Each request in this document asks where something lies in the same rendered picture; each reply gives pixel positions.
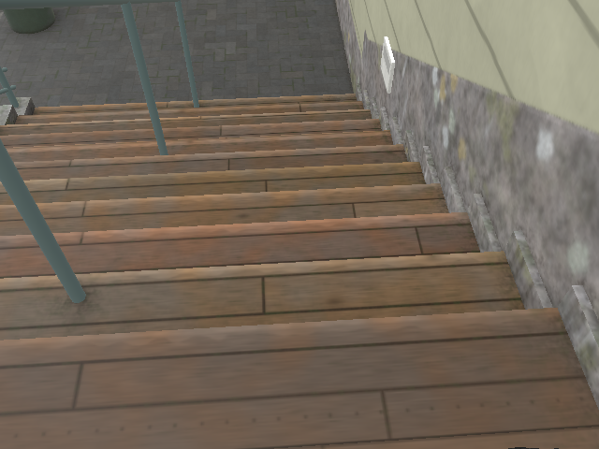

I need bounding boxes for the stairs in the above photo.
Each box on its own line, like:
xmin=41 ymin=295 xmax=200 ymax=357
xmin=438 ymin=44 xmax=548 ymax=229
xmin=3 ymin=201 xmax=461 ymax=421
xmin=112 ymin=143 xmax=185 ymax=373
xmin=0 ymin=94 xmax=525 ymax=340

